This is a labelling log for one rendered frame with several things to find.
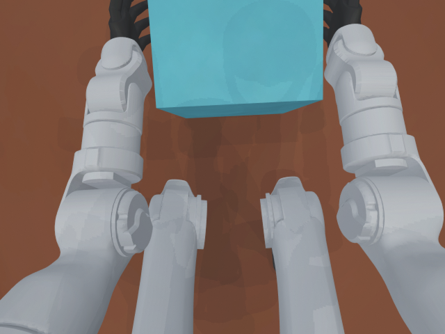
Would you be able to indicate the robot right hand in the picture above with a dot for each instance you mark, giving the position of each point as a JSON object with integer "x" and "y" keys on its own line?
{"x": 345, "y": 12}

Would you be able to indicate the left robot forearm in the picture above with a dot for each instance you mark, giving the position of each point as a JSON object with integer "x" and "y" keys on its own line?
{"x": 113, "y": 121}

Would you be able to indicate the right robot thigh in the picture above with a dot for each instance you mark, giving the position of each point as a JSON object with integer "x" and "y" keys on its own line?
{"x": 307, "y": 296}

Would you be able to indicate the right robot upper arm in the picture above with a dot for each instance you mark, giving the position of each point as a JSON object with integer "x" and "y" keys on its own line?
{"x": 397, "y": 220}

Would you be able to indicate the right robot shin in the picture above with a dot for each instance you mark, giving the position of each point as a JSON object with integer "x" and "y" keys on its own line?
{"x": 313, "y": 202}

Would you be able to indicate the left robot upper arm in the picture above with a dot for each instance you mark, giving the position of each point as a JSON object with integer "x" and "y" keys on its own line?
{"x": 98, "y": 231}

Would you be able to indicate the robot left hand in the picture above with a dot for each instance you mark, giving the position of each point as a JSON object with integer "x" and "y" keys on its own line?
{"x": 122, "y": 20}

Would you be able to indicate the carton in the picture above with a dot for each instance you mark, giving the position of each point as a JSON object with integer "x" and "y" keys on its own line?
{"x": 215, "y": 58}

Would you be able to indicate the right robot forearm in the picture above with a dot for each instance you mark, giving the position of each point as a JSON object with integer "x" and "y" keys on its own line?
{"x": 369, "y": 106}

